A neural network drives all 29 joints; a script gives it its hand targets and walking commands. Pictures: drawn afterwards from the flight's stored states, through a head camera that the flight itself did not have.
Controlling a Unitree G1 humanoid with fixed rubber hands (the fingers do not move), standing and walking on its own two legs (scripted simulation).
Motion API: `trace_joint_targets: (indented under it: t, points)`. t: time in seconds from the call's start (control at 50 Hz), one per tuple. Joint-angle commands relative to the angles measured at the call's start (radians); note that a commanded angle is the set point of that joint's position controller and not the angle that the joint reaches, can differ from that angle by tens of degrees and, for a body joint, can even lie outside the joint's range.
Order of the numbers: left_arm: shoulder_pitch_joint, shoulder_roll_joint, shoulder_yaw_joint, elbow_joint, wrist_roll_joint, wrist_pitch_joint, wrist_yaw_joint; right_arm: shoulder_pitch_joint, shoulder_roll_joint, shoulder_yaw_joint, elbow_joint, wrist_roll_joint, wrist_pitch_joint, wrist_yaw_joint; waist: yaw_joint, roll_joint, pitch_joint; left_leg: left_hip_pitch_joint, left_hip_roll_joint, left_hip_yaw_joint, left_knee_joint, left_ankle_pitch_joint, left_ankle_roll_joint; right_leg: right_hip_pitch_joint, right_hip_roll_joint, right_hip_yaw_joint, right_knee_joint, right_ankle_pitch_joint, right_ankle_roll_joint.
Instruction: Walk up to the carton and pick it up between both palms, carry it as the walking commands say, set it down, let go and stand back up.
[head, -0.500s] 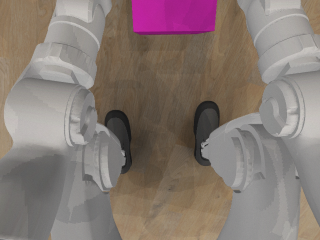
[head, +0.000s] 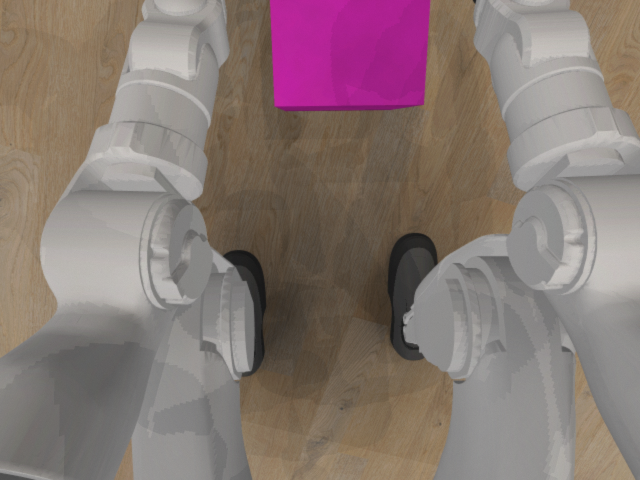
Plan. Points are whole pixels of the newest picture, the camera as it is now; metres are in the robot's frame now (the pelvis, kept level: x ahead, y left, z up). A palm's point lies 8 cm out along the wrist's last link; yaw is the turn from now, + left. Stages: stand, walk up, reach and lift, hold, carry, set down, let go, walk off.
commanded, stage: reach and lift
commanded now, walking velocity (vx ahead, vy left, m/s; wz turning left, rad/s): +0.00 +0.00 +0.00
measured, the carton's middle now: (343, 5) +0.54 -0.03 -0.27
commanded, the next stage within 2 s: none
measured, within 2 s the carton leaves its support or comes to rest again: leaves its support in 0.32 s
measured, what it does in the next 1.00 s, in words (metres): stands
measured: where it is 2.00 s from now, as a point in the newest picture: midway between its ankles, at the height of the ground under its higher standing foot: (325, 323)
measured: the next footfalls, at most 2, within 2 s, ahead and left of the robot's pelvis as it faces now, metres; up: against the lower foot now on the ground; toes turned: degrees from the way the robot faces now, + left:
none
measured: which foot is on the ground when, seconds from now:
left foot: down 0.00-1.00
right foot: down 0.00-1.00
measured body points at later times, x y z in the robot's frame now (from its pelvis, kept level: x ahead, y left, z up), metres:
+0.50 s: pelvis +0.00 +0.00 +0.01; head +0.36 -0.01 +0.27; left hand +0.56 +0.10 -0.16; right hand +0.55 -0.14 -0.16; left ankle +0.09 +0.14 -0.32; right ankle +0.11 -0.14 -0.32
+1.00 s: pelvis -0.01 +0.00 +0.03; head +0.35 -0.02 +0.30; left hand +0.54 +0.09 -0.12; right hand +0.55 -0.15 -0.12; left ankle +0.09 +0.14 -0.32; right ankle +0.11 -0.14 -0.32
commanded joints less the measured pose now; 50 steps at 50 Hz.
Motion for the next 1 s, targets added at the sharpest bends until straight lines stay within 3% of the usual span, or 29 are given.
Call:
trace_joint_targets:
  t: [0.0,0.12,0.32,0.58,0.78,0.98]
  points:
    - [-0.231,-0.907,-0.202,-0.107,-0.068,-0.039,-0.22,-0.27,0.939,0.186,-0.133,0.067,-0.033,0.229,0.009,0.032,-0.885,0.422,-0.128,0.119,-0.171,0.452,0.056,0.478,0.148,-0.119,-0.123,0.444,-0.03]
    - [-0.249,-0.911,-0.192,-0.107,-0.063,-0.038,-0.216,-0.279,0.955,0.176,-0.121,0.06,-0.032,0.224,0.012,0.033,-0.866,0.389,-0.129,0.123,-0.175,0.425,0.061,0.461,0.15,-0.115,-0.128,0.422,-0.034]
    - [-0.367,-1.0,-0.281,-0.223,-0.133,-0.037,-0.195,-0.374,1.033,0.251,-0.241,0.107,-0.037,0.195,-0.008,0.034,-1.154,0.504,-0.142,0.137,-0.173,0.504,0.045,0.616,0.163,-0.125,-0.129,0.52,-0.025]
    - [-0.478,-1.065,-0.3,-0.295,-0.094,0.027,-0.172,-0.461,1.054,0.228,-0.298,0.03,0.016,0.181,-0.042,0.054,-1.305,0.614,-0.157,0.155,-0.244,0.38,0.03,0.609,0.165,-0.167,-0.194,0.359,-0.019]
    - [-0.501,-1.088,-0.312,-0.35,-0.066,0.065,-0.167,-0.486,1.128,0.272,-0.353,0.015,0.067,0.181,-0.011,0.007,-1.406,0.619,-0.163,0.172,-0.29,0.352,0.034,0.674,0.168,-0.172,-0.244,0.337,-0.004]
    - [-0.518,-1.083,-0.382,-0.448,-0.085,0.065,-0.171,-0.448,1.202,0.34,-0.397,0.021,0.086,0.152,0.018,-0.033,-1.534,0.601,-0.168,0.189,-0.309,0.39,0.031,0.827,0.179,-0.15,-0.266,0.43,0.009]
